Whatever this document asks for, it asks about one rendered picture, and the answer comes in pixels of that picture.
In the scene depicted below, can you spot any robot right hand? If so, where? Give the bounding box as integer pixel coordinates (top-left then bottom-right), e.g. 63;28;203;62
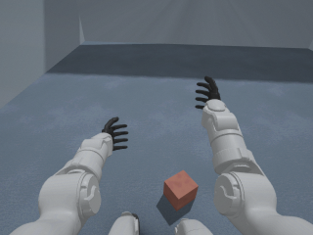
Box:
195;76;221;110

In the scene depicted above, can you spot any carton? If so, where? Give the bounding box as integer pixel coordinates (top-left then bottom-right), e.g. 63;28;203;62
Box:
163;169;199;211

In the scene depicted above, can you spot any robot left hand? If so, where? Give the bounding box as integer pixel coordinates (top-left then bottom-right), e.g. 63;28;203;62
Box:
102;117;129;151

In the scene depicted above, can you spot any right robot upper arm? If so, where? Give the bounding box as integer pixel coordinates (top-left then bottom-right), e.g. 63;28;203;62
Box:
213;171;313;235

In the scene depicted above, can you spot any right robot forearm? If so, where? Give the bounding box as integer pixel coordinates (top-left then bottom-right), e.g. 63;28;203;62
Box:
201;99;277;205

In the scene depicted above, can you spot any robot left thigh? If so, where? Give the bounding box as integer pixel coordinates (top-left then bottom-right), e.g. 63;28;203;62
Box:
108;215;139;235

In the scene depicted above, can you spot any robot right thigh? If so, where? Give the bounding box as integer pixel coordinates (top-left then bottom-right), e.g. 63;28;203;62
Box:
174;219;213;235

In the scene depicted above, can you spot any left robot upper arm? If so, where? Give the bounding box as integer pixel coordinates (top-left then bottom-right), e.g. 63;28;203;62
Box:
9;172;102;235

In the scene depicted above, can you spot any left robot forearm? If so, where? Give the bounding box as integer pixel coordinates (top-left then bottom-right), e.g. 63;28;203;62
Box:
38;132;113;214

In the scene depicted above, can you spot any robot thigh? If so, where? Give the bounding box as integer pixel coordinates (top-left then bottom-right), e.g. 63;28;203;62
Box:
108;215;139;235
174;219;213;235

